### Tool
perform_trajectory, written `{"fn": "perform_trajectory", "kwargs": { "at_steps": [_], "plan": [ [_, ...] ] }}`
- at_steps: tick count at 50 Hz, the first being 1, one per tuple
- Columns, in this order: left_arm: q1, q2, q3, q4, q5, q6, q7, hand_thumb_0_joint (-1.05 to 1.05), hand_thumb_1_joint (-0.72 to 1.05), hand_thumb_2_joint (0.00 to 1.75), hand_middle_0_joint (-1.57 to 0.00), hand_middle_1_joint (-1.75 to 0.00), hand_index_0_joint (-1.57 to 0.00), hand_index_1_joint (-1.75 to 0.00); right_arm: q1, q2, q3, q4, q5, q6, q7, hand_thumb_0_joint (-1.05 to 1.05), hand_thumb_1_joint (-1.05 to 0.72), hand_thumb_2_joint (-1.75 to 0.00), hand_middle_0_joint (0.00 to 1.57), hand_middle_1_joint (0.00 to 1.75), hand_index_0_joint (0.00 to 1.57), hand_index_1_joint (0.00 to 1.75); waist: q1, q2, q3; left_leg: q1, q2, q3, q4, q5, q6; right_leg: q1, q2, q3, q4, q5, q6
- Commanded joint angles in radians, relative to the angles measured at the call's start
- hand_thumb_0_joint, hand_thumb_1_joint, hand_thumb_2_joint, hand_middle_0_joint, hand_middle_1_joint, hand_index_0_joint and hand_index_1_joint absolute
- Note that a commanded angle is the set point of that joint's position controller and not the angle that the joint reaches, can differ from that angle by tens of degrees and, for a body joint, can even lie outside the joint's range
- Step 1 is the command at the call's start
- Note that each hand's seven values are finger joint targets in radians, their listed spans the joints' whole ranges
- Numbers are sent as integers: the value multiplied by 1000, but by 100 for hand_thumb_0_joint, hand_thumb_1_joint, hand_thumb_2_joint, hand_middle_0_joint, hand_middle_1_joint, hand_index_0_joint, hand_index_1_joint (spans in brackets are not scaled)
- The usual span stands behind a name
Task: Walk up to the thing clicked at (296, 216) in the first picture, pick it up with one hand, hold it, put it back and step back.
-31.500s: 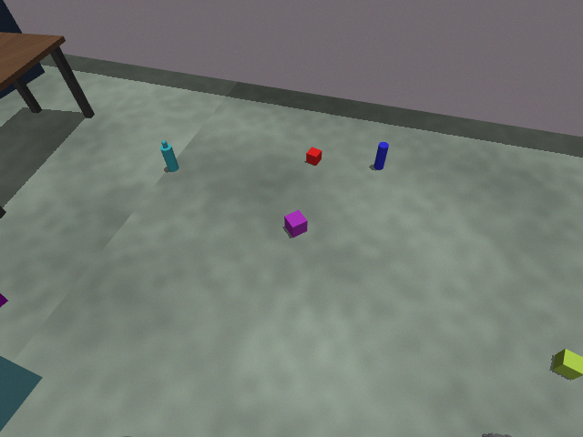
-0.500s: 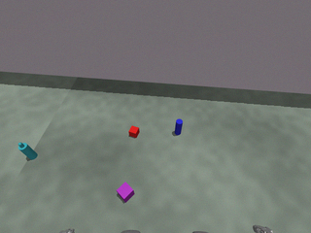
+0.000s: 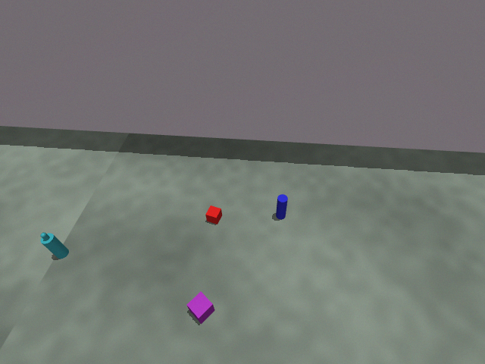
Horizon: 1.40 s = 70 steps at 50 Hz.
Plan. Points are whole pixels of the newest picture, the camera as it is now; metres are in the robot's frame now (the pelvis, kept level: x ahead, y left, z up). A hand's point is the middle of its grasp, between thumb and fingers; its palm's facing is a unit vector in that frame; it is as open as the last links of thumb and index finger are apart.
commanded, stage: stand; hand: left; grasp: from above
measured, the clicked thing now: (201, 307) +0.44 +0.22 -0.74
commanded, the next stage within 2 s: step back in 1.62 s
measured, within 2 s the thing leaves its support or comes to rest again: neither
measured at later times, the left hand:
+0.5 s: hand out of the picture +0.07 +0.23 -0.16, palm faces +0.01 -0.94 -0.34, open 7.4 cm
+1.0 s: hand out of the picture +0.09 +0.23 -0.15, palm faces +0.01 -0.94 -0.34, open 7.4 cm
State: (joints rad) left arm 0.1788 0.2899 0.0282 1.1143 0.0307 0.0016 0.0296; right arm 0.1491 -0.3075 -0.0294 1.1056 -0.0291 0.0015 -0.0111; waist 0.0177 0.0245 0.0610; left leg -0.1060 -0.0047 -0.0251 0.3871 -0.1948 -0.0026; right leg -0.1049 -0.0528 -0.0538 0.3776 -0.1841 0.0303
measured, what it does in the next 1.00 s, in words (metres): stands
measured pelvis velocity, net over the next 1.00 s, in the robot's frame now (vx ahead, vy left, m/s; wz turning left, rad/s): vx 0.02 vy -0.01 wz -0.01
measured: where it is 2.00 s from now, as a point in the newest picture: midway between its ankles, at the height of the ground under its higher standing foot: outside the picture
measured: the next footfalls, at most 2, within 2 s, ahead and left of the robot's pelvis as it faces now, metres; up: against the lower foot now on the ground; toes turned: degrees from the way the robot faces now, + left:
left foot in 1.92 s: -0.01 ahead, +0.13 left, +0.00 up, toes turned -2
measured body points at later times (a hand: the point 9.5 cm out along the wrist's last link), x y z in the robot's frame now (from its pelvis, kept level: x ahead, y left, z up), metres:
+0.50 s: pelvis +0.01 -0.01 +0.00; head +0.02 -0.02 +0.45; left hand +0.07 +0.28 -0.13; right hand +0.07 -0.30 -0.14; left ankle +0.02 +0.12 -0.74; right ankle +0.02 -0.14 -0.74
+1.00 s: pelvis +0.02 -0.01 +0.00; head +0.03 -0.02 +0.45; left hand +0.09 +0.28 -0.13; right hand +0.10 -0.31 -0.14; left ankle +0.02 +0.12 -0.74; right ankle +0.02 -0.14 -0.74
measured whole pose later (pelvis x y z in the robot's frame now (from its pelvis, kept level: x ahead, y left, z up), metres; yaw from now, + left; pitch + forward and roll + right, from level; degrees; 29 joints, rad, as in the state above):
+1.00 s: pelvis +0.02 -0.01 +0.00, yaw -1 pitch -3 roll +0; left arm 0.10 0.31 0.03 1.15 0.02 0.00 0.01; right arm 0.11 -0.34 0.00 1.13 -0.02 -0.01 -0.01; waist 0.01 0.02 0.06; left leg -0.07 0.02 -0.02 0.32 -0.19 -0.02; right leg -0.08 -0.03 -0.05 0.32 -0.18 0.01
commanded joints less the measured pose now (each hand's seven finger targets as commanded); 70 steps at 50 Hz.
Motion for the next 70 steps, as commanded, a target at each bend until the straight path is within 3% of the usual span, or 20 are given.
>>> {"fn": "perform_trajectory", "kwargs": {
  "at_steps": [1,9,14,18,25,40,45,59,66,70],
  "plan": [
    [-50,206,39,-45,-2,-24,7,0,90,90,-20,-30,-20,-30,-43,-180,-35,-53,3,-19,-11,0,-90,-90,20,30,20,30,-5,-31,3,-64,96,-99,-107,-5,28,-5,-73,93,-99,-26,-29],
    [-57,221,40,-26,-3,-19,-1,0,90,90,-20,-30,-20,-30,-45,-189,-30,-38,5,-15,-9,0,-90,-90,20,30,20,30,-4,-18,25,-84,95,-101,-121,-86,23,-35,-65,99,-116,-98,-32],
    [-70,219,39,-26,-6,-23,-3,0,90,90,-20,-30,-20,-30,-40,-196,-27,-33,6,-17,-9,0,-90,-90,20,30,20,30,-6,-10,-11,-76,103,-96,-114,-35,26,-3,-72,108,-113,-50,-36],
    [-72,214,39,-18,-11,-28,-2,0,90,90,-20,-30,-20,-30,-45,-197,-23,-36,7,-25,-11,0,-90,-90,20,30,20,30,-6,-23,-62,-19,115,-91,-99,100,29,26,-83,106,-98,71,-41],
    [-79,209,37,-11,-15,-27,-2,0,90,90,-20,-30,-20,-30,-37,-203,-16,-25,10,-25,-15,0,-90,-90,20,30,20,30,-7,-29,-65,3,122,-82,-96,180,28,46,-80,94,-96,149,-37],
    [-111,222,40,-16,-14,-24,-8,0,90,90,-20,-30,-20,-30,-67,-207,-12,-29,10,-29,-14,0,-90,-90,20,30,20,30,-8,-25,-51,-8,126,-80,-122,178,16,41,-75,87,-96,127,-36],
    [-110,227,41,-21,-15,-26,-9,0,90,90,-20,-30,-20,-30,-74,-215,-13,-32,11,-31,-13,0,-90,-90,20,30,20,30,-10,-23,-85,16,130,-72,-105,225,23,61,-83,91,-88,196,-39],
    [-111,240,37,-22,-14,-28,-13,0,90,90,-20,-30,-20,-30,-82,-223,-13,-31,12,-27,-7,0,-90,-90,20,30,20,30,-12,-28,-47,-1,128,-76,-125,119,19,20,-76,93,-114,84,-40],
    [-115,244,34,-34,-17,-32,-15,0,90,90,-20,-30,-20,-30,-75,-234,-13,-31,12,-29,-7,0,-90,-90,20,30,20,30,-14,-16,-79,7,133,-69,-114,170,19,48,-85,103,-98,157,-46],
    [-111,241,30,-33,-17,-30,-16,0,90,90,-20,-30,-20,-30,-70,-231,-10,-26,13,-29,-5,0,-90,-90,20,30,20,30,-13,-20,-56,-11,130,-72,-124,138,14,33,-79,99,-106,117,-40]
  ]
}}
